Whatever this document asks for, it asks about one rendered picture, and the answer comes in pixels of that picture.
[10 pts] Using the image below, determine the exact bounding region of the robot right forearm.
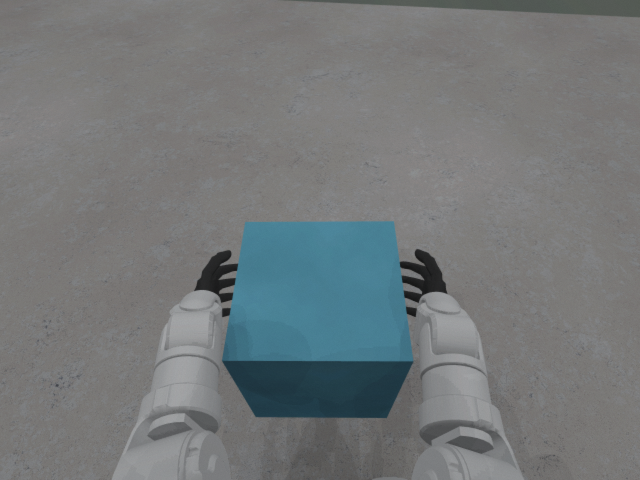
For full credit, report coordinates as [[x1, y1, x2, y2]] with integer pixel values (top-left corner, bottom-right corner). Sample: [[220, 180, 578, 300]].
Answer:
[[413, 292, 524, 479]]

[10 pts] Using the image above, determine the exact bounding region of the robot right upper arm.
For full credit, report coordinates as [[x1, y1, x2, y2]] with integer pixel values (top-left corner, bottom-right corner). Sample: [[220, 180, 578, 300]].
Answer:
[[411, 443, 524, 480]]

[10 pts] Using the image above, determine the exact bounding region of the robot left forearm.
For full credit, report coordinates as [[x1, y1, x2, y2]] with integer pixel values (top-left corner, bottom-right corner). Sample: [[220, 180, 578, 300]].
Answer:
[[112, 290, 222, 480]]

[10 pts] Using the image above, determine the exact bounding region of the right robot hand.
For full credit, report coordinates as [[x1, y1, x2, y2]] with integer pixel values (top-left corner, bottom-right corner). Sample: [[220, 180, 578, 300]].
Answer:
[[400, 249, 447, 317]]

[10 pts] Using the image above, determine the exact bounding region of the robot left upper arm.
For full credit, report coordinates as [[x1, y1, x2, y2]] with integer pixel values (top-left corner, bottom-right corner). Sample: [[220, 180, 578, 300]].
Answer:
[[113, 429, 231, 480]]

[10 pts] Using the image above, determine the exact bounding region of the left robot hand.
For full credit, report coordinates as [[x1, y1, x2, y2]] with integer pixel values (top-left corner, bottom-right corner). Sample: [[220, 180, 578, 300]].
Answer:
[[194, 250, 238, 317]]

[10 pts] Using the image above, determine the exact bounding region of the carton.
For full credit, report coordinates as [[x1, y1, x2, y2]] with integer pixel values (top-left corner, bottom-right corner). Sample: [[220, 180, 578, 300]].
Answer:
[[222, 221, 413, 418]]

